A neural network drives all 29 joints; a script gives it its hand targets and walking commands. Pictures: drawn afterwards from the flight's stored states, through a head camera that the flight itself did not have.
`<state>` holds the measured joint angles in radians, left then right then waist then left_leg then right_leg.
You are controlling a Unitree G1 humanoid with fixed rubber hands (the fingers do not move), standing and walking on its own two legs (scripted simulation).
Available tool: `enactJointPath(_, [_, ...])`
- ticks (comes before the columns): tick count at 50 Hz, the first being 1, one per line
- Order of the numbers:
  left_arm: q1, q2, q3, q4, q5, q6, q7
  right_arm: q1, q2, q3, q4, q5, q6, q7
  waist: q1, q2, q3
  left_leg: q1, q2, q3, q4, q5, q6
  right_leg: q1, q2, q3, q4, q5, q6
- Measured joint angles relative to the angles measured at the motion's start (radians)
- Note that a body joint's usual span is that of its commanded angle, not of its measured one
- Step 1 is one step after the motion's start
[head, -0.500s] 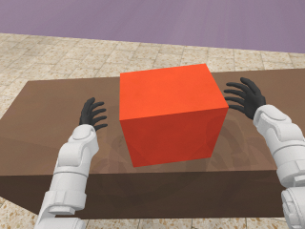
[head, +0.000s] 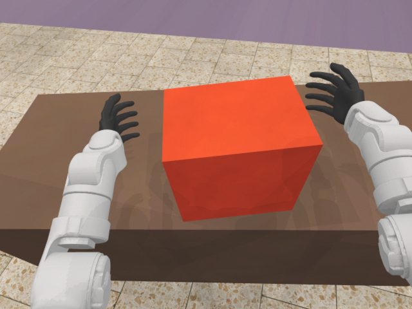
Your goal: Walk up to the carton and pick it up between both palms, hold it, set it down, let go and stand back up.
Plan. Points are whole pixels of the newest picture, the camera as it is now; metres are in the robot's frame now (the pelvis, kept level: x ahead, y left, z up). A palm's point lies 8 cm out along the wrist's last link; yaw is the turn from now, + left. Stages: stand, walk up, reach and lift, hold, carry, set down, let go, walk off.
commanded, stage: reach and lift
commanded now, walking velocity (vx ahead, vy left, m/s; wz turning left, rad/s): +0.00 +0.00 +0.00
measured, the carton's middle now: (232, 154) +0.46 +0.03 +0.00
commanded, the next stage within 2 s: none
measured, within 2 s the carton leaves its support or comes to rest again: neither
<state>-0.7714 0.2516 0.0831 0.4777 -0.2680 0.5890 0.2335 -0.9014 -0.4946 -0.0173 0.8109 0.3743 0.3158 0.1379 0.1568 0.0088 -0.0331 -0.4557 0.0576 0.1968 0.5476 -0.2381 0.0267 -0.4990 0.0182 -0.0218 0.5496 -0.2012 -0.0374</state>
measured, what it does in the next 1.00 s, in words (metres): stands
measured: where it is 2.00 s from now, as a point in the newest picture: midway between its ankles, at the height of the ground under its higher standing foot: outside the picture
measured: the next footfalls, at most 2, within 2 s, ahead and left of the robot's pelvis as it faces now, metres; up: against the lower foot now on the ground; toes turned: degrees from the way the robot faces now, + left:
none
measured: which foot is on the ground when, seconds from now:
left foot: down 0.00-1.00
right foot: down 0.00-1.00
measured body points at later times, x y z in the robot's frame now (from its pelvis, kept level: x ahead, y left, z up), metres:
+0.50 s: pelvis +0.01 +0.00 +0.00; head +0.10 -0.01 +0.44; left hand +0.39 +0.27 +0.04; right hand +0.50 -0.18 +0.06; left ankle +0.02 +0.10 -0.73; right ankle +0.04 -0.10 -0.73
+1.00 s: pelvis +0.02 +0.01 -0.01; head +0.15 -0.02 +0.42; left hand +0.40 +0.26 +0.01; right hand +0.52 -0.15 +0.02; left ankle +0.02 +0.10 -0.73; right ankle +0.04 -0.10 -0.73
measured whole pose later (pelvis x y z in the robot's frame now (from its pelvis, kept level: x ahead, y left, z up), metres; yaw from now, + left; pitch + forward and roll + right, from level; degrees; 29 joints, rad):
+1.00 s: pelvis +0.02 +0.01 -0.01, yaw +1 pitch +25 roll -1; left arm -0.67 0.13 0.07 0.93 -0.25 -0.16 0.14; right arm -0.89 -0.46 0.13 1.14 0.37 -0.23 0.11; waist 0.20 0.06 -0.18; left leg -0.77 0.06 0.17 0.57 -0.23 0.03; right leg -0.78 0.02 -0.04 0.52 -0.17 -0.02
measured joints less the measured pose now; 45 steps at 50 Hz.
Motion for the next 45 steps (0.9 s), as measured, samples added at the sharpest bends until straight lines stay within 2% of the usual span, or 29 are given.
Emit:
enactJointPath(5, [0.003,0.000,0.000,0.064,0.000,-0.054,-0.006,-0.002,0.000,0.000,0.076,0.000,-0.044,0.000,0.000,-0.002,-0.002,-0.012,0.000,-0.014,0.000,-0.001,0.000,0.000,0.000,-0.013,-0.014,0.001,0.000])
enactJointPath(10, [0.059,0.000,0.000,0.072,0.013,-0.144,-0.028,0.002,0.000,0.000,0.126,0.000,-0.114,0.000,-0.006,0.010,-0.002,-0.028,0.000,-0.021,0.000,-0.001,0.000,-0.007,0.000,-0.020,-0.028,0.007,0.001])
enactJointPath(18, [0.099,-0.016,0.000,0.194,0.021,-0.350,-0.055,0.003,0.000,0.009,0.228,0.000,-0.262,0.002,-0.007,0.017,-0.015,-0.078,0.000,-0.022,0.000,0.006,0.000,-0.055,0.000,-0.020,-0.031,0.016,0.003])
enactJointPath(25, [0.099,-0.043,-0.002,0.355,0.021,-0.559,-0.068,0.008,0.011,0.080,0.304,0.000,-0.376,0.003,-0.005,0.019,-0.078,-0.175,0.000,-0.022,0.002,0.017,0.000,-0.151,0.000,-0.020,-0.031,0.028,0.003])
enactJointPath(29, [0.099,-0.053,-0.008,0.425,0.021,-0.641,-0.078,0.008,0.017,0.114,0.321,0.000,-0.430,0.003,0.000,0.028,-0.108,-0.226,0.001,-0.023,0.007,0.018,0.000,-0.200,0.000,-0.020,-0.031,0.032,0.004])
enactJointPath(36, [0.099,-0.067,-0.010,0.449,0.015,-0.720,-0.081,0.008,0.018,0.140,0.332,0.000,-0.485,0.003,0.018,0.044,-0.136,-0.294,0.001,-0.025,0.017,0.015,0.000,-0.262,0.000,-0.020,-0.031,0.035,0.008])
enactJointPath(45, [0.099,-0.093,-0.011,0.450,0.015,-0.746,-0.092,0.009,0.019,0.146,0.333,0.000,-0.530,-0.019,0.041,0.054,-0.140,-0.317,0.001,-0.028,0.023,0.009,0.000,-0.282,0.000,-0.020,-0.031,0.032,0.013])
